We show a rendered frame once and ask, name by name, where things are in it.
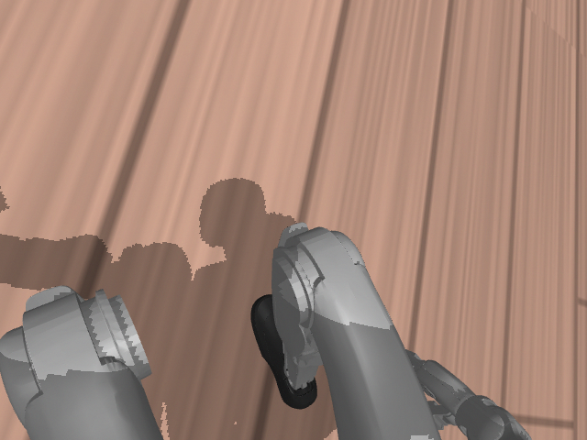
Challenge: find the right robot foot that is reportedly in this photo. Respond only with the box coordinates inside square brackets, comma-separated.
[250, 294, 317, 409]

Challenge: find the right robot hand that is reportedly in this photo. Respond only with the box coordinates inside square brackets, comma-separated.
[406, 349, 476, 430]

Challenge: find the right robot arm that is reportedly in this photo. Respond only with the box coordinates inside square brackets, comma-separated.
[455, 395, 532, 440]

